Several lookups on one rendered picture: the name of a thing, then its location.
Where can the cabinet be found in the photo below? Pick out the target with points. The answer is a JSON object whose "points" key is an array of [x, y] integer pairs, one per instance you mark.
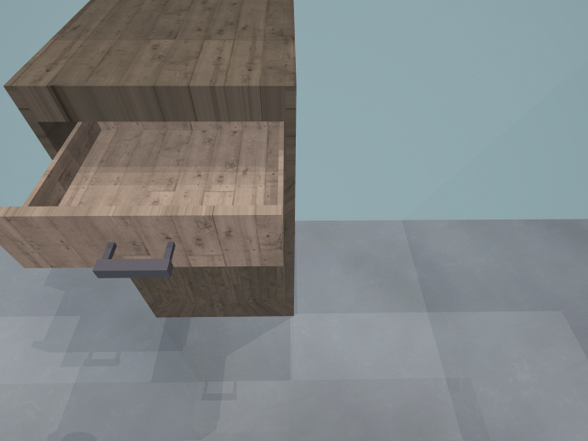
{"points": [[176, 60]]}

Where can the drawer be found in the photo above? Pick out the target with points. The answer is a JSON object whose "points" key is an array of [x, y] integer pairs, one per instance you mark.
{"points": [[214, 188]]}

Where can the handle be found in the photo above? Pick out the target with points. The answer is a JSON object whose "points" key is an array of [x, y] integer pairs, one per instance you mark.
{"points": [[122, 268]]}

